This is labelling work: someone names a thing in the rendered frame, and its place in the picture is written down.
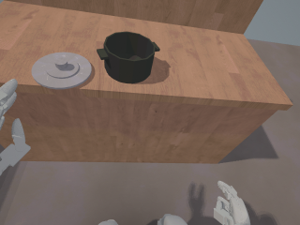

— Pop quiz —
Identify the right robot hand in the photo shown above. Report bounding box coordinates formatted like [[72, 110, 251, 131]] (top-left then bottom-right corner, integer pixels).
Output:
[[214, 180, 250, 225]]

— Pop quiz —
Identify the lid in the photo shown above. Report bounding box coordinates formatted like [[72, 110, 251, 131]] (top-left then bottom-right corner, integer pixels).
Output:
[[31, 52, 92, 90]]

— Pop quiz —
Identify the pot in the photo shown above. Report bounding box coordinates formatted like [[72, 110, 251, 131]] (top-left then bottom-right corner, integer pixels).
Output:
[[97, 31, 160, 83]]

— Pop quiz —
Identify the left robot hand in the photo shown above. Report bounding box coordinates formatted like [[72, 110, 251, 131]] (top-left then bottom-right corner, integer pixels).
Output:
[[0, 79, 31, 176]]

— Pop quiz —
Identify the right robot thigh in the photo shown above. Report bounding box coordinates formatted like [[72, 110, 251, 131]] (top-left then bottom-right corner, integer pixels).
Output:
[[157, 215, 187, 225]]

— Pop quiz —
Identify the knob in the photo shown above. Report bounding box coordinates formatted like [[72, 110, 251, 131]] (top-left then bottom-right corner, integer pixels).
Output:
[[54, 57, 68, 69]]

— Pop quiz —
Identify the table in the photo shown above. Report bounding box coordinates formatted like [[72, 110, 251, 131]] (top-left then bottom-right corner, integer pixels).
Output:
[[0, 0, 293, 164]]

